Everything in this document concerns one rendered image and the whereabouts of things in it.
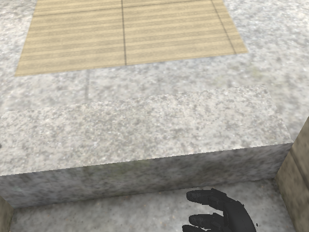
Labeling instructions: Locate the robot right hand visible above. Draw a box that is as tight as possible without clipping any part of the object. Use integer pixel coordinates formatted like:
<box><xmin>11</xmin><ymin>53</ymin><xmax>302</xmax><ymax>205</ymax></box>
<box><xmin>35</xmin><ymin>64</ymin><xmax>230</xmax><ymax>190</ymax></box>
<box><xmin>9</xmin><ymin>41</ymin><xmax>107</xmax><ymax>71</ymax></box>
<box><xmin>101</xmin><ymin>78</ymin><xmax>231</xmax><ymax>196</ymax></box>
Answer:
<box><xmin>182</xmin><ymin>188</ymin><xmax>258</xmax><ymax>232</ymax></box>

